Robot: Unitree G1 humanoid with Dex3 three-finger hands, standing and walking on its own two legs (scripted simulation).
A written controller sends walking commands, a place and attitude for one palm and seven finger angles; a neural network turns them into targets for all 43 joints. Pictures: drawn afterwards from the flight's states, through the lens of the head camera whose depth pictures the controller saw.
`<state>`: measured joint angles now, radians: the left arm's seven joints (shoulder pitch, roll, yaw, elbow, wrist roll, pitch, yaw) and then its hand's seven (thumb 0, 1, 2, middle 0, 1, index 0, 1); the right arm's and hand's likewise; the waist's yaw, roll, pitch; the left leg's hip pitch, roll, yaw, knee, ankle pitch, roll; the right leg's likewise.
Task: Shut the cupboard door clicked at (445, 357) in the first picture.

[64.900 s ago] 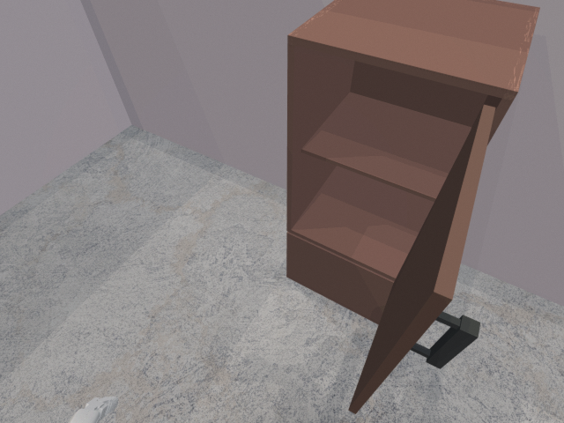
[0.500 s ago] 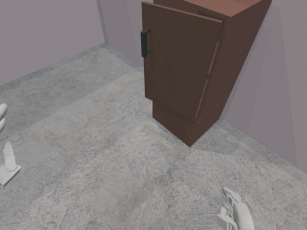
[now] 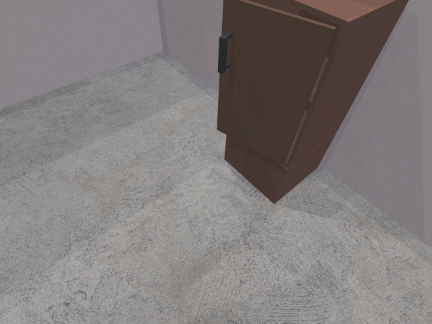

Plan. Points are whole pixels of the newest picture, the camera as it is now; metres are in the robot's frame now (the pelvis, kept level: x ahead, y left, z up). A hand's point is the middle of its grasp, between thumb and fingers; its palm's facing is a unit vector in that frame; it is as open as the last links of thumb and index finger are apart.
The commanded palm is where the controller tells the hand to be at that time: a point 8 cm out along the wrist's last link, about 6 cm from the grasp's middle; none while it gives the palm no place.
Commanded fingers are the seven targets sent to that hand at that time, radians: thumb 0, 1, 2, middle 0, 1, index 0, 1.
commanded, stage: let the arm hang, fingers relaxed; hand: left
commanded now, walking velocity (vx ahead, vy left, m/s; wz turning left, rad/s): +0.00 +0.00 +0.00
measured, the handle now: (225, 53) +0.97 +0.01 +0.00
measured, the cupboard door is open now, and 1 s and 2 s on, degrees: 13 13 13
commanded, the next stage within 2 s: look to check the result in 0.62 s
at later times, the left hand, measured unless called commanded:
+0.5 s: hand out of the picture -0.02 +0.15 -0.17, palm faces +0.01 -0.99 -0.13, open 7.4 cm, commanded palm none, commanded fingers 0.00 0.90 0.90 -0.20 -0.30 -0.20 -0.30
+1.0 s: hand out of the picture -0.02 +0.18 -0.17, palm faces +0.00 -0.98 -0.19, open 7.4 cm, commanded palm none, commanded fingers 0.00 0.90 0.90 -0.20 -0.30 -0.20 -0.30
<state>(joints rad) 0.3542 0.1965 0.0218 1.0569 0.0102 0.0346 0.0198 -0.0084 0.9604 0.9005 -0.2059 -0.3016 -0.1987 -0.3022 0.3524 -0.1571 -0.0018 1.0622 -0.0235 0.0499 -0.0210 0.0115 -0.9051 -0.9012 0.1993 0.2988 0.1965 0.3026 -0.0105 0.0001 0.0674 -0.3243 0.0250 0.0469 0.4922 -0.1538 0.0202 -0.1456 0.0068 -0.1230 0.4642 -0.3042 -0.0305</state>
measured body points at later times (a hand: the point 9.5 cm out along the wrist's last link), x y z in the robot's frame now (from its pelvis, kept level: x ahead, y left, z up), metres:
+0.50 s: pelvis +0.01 +0.01 +0.00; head +0.00 +0.01 +0.45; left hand -0.02 +0.20 -0.16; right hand -0.02 -0.20 -0.16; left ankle +0.07 +0.11 -0.74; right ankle -0.03 -0.10 -0.74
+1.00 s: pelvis +0.01 +0.01 +0.01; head +0.02 +0.00 +0.46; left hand -0.02 +0.23 -0.15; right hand -0.02 -0.21 -0.16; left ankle +0.07 +0.11 -0.74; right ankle -0.03 -0.10 -0.74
